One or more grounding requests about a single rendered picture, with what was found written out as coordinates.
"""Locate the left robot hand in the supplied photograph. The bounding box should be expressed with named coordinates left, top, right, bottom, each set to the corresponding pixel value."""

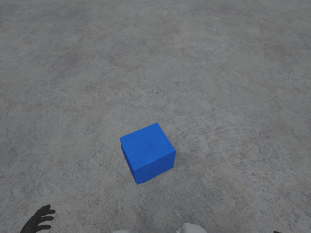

left=20, top=204, right=56, bottom=233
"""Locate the carton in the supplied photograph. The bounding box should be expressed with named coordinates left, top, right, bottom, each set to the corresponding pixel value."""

left=120, top=123, right=176, bottom=185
